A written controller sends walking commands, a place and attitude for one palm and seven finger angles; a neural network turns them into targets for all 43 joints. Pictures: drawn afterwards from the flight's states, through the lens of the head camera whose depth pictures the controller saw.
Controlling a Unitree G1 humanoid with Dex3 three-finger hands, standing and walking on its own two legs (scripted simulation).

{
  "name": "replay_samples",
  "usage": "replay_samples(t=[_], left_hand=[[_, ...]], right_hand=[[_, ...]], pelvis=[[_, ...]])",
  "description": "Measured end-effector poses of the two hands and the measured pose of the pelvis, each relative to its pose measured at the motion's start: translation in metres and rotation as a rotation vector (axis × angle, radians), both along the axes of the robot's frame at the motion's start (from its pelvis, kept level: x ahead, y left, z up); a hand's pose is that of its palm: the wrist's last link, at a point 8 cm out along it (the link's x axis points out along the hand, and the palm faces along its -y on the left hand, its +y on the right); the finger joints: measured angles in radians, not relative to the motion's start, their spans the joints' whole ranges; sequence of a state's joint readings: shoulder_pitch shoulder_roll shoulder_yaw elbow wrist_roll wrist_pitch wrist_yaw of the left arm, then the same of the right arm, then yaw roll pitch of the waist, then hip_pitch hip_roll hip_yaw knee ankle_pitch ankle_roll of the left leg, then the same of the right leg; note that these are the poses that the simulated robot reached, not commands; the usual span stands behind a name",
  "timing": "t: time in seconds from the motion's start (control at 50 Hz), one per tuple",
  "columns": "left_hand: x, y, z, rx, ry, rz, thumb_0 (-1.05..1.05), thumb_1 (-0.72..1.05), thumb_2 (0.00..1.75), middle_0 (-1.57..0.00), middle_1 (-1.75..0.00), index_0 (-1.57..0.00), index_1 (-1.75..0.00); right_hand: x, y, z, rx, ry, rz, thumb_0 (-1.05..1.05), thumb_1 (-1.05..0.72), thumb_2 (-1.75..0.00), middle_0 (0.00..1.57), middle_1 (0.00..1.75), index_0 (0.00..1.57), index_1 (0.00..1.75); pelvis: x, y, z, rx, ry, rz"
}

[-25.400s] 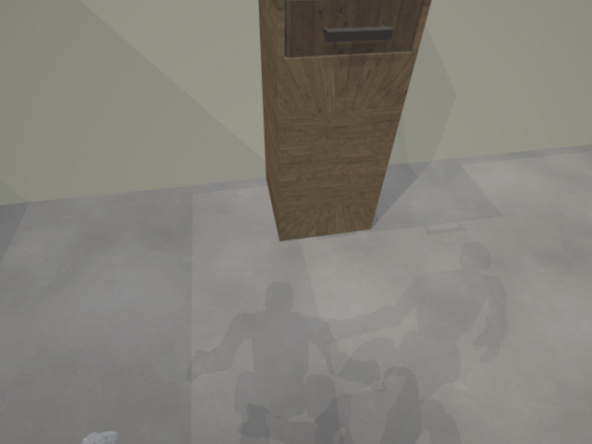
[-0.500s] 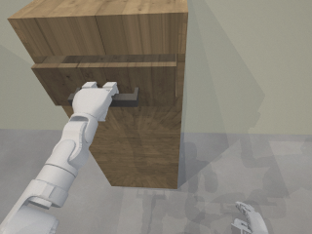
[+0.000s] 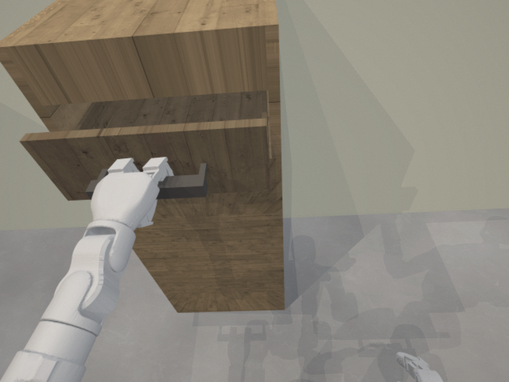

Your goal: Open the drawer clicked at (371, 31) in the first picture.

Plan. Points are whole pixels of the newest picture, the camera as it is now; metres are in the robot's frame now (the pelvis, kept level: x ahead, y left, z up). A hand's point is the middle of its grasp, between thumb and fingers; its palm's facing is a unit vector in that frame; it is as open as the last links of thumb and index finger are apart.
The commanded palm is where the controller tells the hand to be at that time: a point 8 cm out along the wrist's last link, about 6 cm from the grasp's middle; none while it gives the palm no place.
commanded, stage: pull the drawer open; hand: left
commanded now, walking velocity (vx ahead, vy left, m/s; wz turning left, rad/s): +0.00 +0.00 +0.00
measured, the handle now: (151, 179) +0.40 +0.19 +0.13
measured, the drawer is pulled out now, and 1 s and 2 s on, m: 0.09 0.30 0.30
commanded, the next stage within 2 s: open the thumb to release the handle in 1.18 s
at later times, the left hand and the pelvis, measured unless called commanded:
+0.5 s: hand (127, 271) +0.25 +0.19 +0.11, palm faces +0.06 -0.13 -0.99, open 6.1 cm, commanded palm +0.20 +0.20 +0.16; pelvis +0.00 -0.01 +0.00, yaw +1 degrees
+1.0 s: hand (102, 353) +0.15 +0.18 +0.11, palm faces +0.06 -0.14 -0.99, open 6.1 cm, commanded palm +0.09 +0.19 +0.16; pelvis -0.02 -0.01 +0.00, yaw +0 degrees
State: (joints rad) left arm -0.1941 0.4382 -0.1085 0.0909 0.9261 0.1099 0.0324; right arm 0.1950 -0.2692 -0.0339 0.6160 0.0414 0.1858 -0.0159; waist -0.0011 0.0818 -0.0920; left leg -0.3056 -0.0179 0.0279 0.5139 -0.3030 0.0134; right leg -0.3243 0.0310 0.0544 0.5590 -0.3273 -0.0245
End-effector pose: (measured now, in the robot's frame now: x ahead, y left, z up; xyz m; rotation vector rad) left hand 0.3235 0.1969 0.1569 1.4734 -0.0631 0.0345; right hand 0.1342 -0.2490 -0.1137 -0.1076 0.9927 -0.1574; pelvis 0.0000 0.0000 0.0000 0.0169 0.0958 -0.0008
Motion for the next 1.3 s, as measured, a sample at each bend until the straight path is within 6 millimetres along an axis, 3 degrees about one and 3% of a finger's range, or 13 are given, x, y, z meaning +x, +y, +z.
replay_samples(t=[0.26, 0.38, 0.5, 0.76, 1.02, 1.3], left_hand=[[-0.061, -0.003, 0.0, -0.008, -0.014, 0.014, 0.02, 0.67, 0.82, -0.29, -1.35, -0.38, -1.29], [-0.077, -0.004, 0.001, -0.014, -0.003, 0.025, 0.02, 0.67, 0.81, -0.29, -1.35, -0.38, -1.29], [-0.1, -0.005, 0.001, -0.037, 0.001, 0.027, 0.03, 0.67, 0.79, -0.28, -1.35, -0.38, -1.29], [-0.152, -0.007, 0.002, -0.044, -0.001, 0.029, 0.03, 0.66, 0.79, -0.28, -1.35, -0.38, -1.29], [-0.205, -0.009, 0.003, -0.047, 0.01, 0.033, 0.03, 0.66, 0.78, -0.29, -1.35, -0.38, -1.3], [-0.206, -0.008, 0.002, -0.034, -0.011, 0.021, 0.02, 0.65, 0.78, -0.29, -1.35, -0.36, -1.26]], right_hand=[[0.079, 0.038, 0.028, 0.053, -0.201, 0.152, 0.01, -0.91, -0.9, 0.2, 0.3, 0.2, 0.3], [0.096, 0.053, 0.04, 0.079, -0.259, 0.208, 0.01, -0.91, -0.9, 0.2, 0.3, 0.2, 0.3], [0.093, 0.054, 0.041, 0.092, -0.262, 0.223, 0.01, -0.91, -0.9, 0.2, 0.3, 0.2, 0.3], [0.066, 0.03, 0.025, 0.059, -0.201, 0.207, 0.01, -0.91, -0.9, 0.2, 0.3, 0.2, 0.3], [0.061, 0.023, 0.035, 0.05, -0.274, 0.208, 0.01, -0.91, -0.9, 0.2, 0.3, 0.2, 0.3], [0.057, 0.028, 0.032, 0.046, -0.273, 0.212, 0.01, -0.91, -0.9, 0.2, 0.3, 0.2, 0.3]], pelvis=[[-0.002, -0.001, 0.001, 0.001, -0.042, 0.021], [-0.004, -0.005, 0.002, 0.002, -0.059, 0.025], [-0.003, -0.008, 0.002, 0.001, -0.068, 0.018], [-0.008, -0.01, -0.001, -0.001, -0.067, 0.007], [-0.017, -0.012, -0.005, -0.006, -0.071, -0.004], [-0.017, -0.009, -0.007, -0.009, -0.069, -0.004]])
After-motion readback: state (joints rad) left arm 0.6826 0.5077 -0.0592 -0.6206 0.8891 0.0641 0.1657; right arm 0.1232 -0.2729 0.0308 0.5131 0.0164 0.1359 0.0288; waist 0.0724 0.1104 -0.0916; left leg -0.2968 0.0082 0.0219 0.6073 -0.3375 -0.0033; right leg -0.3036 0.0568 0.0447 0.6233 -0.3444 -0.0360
